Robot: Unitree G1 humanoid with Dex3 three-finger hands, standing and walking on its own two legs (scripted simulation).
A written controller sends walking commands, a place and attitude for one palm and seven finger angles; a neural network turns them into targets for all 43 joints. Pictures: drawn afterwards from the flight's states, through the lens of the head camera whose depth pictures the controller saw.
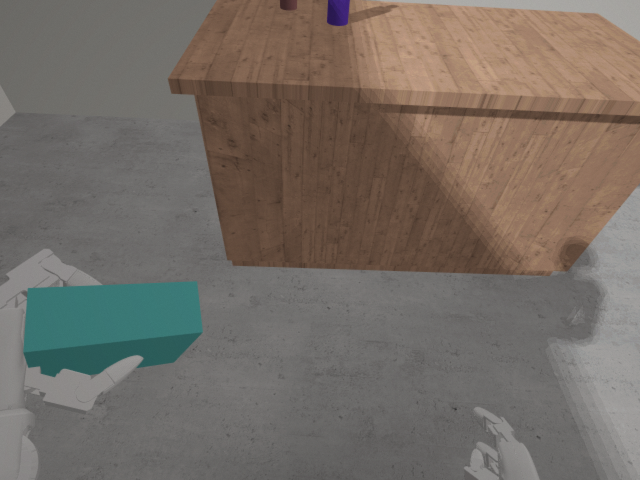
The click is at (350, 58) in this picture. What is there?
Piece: table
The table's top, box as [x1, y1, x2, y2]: [168, 0, 639, 115]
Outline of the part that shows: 168,77 171,93 639,115 639,41 596,13 350,0 348,23 343,26 334,26 326,22 327,0 297,0 297,8 295,10 281,9 279,7 279,0 217,0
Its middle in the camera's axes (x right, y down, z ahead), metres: +0.34 -0.60 +1.21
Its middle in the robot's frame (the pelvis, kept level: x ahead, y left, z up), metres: +1.33 -0.27 +0.03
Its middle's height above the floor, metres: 0.80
